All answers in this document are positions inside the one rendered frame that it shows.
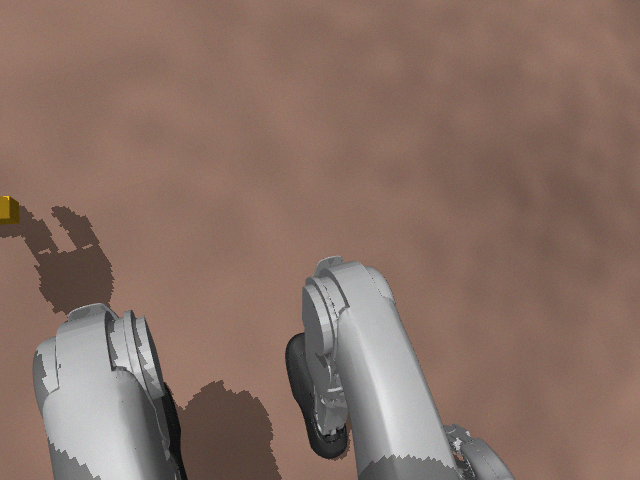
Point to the right robot foot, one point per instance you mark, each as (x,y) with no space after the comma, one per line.
(302,388)

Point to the small box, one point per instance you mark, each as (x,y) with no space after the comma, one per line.
(9,210)

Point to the right robot hand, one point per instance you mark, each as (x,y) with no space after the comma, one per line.
(480,460)

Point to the left robot foot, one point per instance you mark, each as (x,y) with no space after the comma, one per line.
(174,433)

